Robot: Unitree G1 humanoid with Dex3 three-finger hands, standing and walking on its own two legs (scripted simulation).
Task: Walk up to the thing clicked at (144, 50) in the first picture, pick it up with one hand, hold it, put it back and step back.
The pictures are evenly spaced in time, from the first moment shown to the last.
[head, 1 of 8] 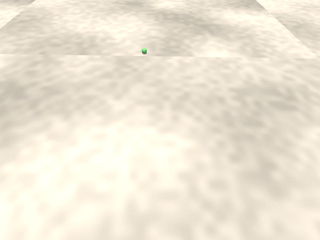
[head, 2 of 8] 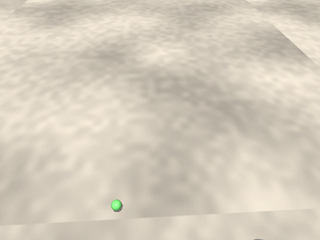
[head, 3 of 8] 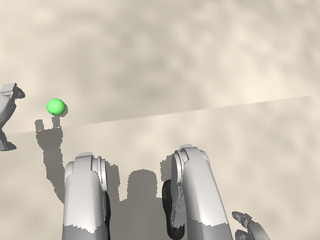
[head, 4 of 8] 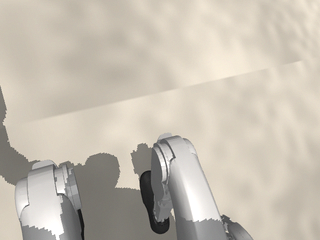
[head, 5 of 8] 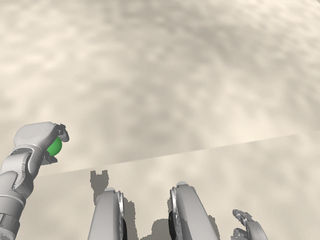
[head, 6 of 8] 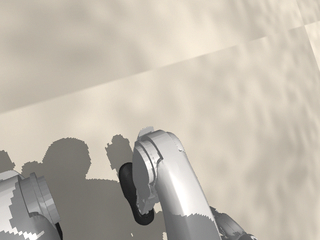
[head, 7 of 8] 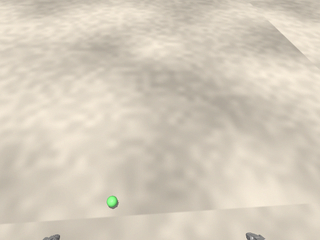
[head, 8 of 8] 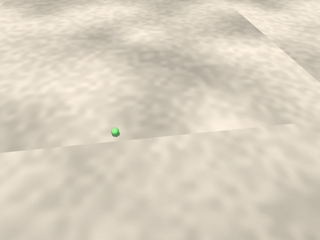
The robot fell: no
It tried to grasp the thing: yes
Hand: left
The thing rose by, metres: 0.69
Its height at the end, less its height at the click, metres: +0.00
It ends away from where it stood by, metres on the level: 0.01
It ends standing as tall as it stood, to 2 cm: yes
